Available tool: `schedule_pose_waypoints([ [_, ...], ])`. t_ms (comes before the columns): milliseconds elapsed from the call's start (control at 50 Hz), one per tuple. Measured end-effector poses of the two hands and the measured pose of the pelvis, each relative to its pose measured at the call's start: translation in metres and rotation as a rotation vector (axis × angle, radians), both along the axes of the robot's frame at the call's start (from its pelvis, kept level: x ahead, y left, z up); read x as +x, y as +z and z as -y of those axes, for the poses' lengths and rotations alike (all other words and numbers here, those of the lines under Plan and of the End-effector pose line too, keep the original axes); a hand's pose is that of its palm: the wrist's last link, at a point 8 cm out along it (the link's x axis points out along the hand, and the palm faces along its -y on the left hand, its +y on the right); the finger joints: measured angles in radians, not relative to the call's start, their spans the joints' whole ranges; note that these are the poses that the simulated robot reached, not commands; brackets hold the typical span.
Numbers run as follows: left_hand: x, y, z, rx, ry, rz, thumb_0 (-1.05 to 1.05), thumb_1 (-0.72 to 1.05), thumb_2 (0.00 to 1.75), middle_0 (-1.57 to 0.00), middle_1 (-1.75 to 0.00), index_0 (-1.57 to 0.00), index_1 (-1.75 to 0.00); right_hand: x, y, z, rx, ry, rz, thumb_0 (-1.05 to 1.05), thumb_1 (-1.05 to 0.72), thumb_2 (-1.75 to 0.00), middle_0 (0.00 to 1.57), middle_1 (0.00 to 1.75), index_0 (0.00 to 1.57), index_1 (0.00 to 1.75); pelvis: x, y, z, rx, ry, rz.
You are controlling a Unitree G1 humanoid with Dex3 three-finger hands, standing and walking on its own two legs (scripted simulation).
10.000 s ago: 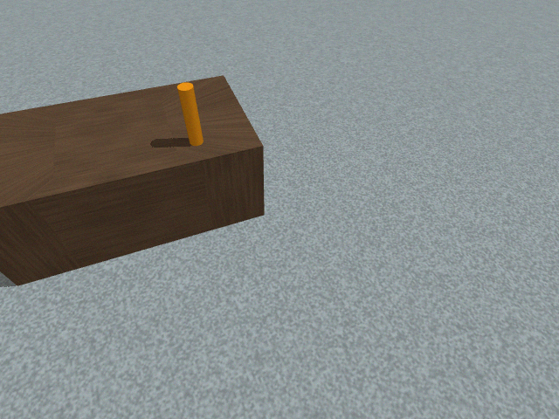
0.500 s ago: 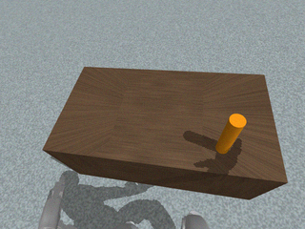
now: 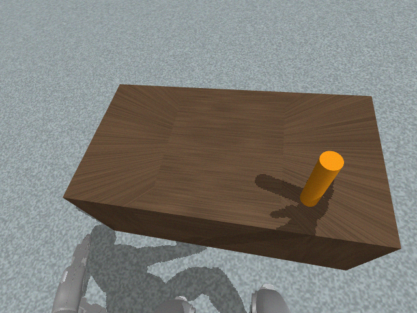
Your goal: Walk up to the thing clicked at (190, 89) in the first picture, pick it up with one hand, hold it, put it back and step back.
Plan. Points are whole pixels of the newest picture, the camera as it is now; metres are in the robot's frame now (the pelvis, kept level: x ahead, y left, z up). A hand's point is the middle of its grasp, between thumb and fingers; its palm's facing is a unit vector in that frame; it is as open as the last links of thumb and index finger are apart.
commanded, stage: approach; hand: right
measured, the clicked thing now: (318, 182) +0.45 -0.25 -0.19
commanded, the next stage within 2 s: close in in 0.76 s
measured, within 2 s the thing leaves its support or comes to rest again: neither
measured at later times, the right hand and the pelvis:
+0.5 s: hand (410, 184) +0.38 -0.38 -0.06, palm faces +0.29 +0.95 +0.07, open 17.7 cm; pelvis -0.01 +0.00 -0.05, yaw +1 degrees
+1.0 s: hand (341, 205) +0.41 -0.32 -0.25, palm faces +0.29 +0.95 +0.06, open 17.7 cm; pelvis -0.05 +0.01 -0.17, yaw +7 degrees
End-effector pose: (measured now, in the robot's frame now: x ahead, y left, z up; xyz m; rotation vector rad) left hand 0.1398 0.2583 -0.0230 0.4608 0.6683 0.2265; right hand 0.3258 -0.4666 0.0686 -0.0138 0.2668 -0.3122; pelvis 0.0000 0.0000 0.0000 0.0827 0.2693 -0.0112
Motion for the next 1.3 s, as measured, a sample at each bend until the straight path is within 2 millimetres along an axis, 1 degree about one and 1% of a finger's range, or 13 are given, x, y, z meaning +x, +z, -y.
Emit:
schedule_pose_waypoints([
  [180, 0.004, -0.001, 0.005, -0.007, -0.003, 0.002, -0.01, -0.53, 0.06, -0.06, -0.04, -0.06, -0.05, 0.005, 0.001, 0.003, 0.003, 0.0, 0.011, -0.02, 0.6, -0.07, 0.02, 0.07, 0.03, 0.07, 0.003, -0.001, 0.002, 0.001, 0.004, -0.01],
  [300, 0.008, -0.01, 0.009, -0.014, -0.031, 0.005, -0.01, -0.54, 0.06, -0.06, -0.04, -0.05, -0.05, 0.008, -0.021, -0.003, 0.016, 0.007, 0.078, -0.01, 0.61, -0.07, 0.02, 0.07, 0.04, 0.07, 0.001, -0.011, 0.002, 0.003, 0.008, -0.044],
  [380, 0.013, -0.01, 0.009, 0.007, -0.062, 0.042, -0.01, -0.55, 0.06, -0.06, -0.04, -0.05, -0.05, 0.013, -0.055, -0.016, 0.037, 0.014, 0.131, -0.01, 0.61, -0.07, 0.02, 0.07, 0.04, 0.07, -0.004, -0.025, 0.001, 0.006, 0.01, -0.075],
  [460, 0.014, -0.005, 0.003, 0.064, -0.084, 0.084, -0.01, -0.55, 0.06, -0.06, -0.04, -0.05, -0.05, 0.016, -0.102, -0.032, 0.071, 0.014, 0.151, -0.01, 0.61, -0.07, 0.02, 0.07, 0.04, 0.07, -0.009, -0.042, -0.001, 0.013, 0.015, -0.107],
  [540, 0.006, -0.003, -0.007, 0.142, -0.09, 0.079, -0.01, -0.55, 0.06, -0.06, -0.04, -0.05, -0.05, 0.02, -0.15, -0.043, 0.085, 0.0, 0.152, -0.02, 0.61, -0.07, 0.03, 0.06, 0.04, 0.07, -0.014, -0.061, -0.003, 0.021, 0.024, -0.141],
  [600, -0.004, -0.009, -0.012, 0.19, -0.091, 0.047, -0.01, -0.55, 0.06, -0.06, -0.04, -0.04, -0.05, 0.024, -0.181, -0.049, 0.071, 0.003, 0.16, -0.02, 0.61, -0.06, 0.03, 0.06, 0.04, 0.06, -0.019, -0.076, -0.005, 0.032, 0.029, -0.166],
  [720, -0.011, -0.023, -0.014, 0.251, -0.107, 0.036, -0.01, -0.54, 0.06, -0.05, -0.04, -0.05, -0.05, 0.041, -0.226, -0.06, 0.048, 0.025, 0.191, -0.02, 0.61, -0.06, 0.04, 0.06, 0.04, 0.06, -0.029, -0.107, -0.006, 0.057, 0.041, -0.214],
  [820, -0.009, -0.017, -0.008, 0.298, -0.154, 0.111, -0.01, -0.53, 0.06, -0.06, -0.04, -0.05, -0.05, 0.05, -0.262, -0.073, 0.072, 0.028, 0.174, -0.02, 0.61, -0.07, 0.03, 0.06, 0.04, 0.07, -0.037, -0.131, -0.005, 0.069, 0.055, -0.243],
  [960, -0.026, -0.014, -0.007, 0.374, -0.19, 0.137, -0.01, -0.53, 0.05, -0.06, -0.04, -0.06, -0.05, 0.047, -0.32, -0.099, 0.078, 0.032, 0.155, -0.02, 0.61, -0.08, 0.02, 0.07, 0.04, 0.07, -0.048, -0.166, -0.005, 0.072, 0.076, -0.264],
  [1040, -0.03, -0.001, -0.003, 0.434, -0.225, 0.16, -0.01, -0.53, 0.05, -0.07, -0.05, -0.07, -0.05, 0.043, -0.325, -0.104, 0.033, -0.002, 0.248, -0.02, 0.61, -0.07, 0.02, 0.07, 0.04, 0.07, -0.055, -0.179, -0.009, 0.07, 0.078, -0.26],
  [1140, -0.03, 0.015, -0.007, 0.489, -0.233, 0.203, -0.01, -0.52, 0.04, -0.07, -0.05, -0.07, -0.05, 0.046, -0.324, -0.115, 0.038, 0.039, 0.245, -0.02, 0.61, -0.07, 0.02, 0.06, 0.03, 0.07, -0.06, -0.184, -0.011, 0.077, 0.065, -0.26],
  [1220, -0.037, 0.005, -0.01, 0.436, -0.187, 0.202, 0.0, -0.51, 0.03, -0.06, -0.05, -0.07, -0.05, 0.052, -0.324, -0.137, 0.049, 0.103, 0.206, -0.02, 0.6, -0.07, 0.02, 0.06, 0.03, 0.06, -0.059, -0.185, -0.01, 0.076, 0.065, -0.262],
  [1300, -0.043, -0.01, 0.002, 0.342, -0.165, 0.197, -0.01, -0.5, 0.03, -0.06, -0.05, -0.07, -0.05, 0.058, -0.321, -0.15, 0.044, 0.095, 0.186, -0.02, 0.58, -0.07, 0.02, 0.06, 0.03, 0.06, -0.057, -0.185, -0.01, 0.067, 0.072, -0.254],
])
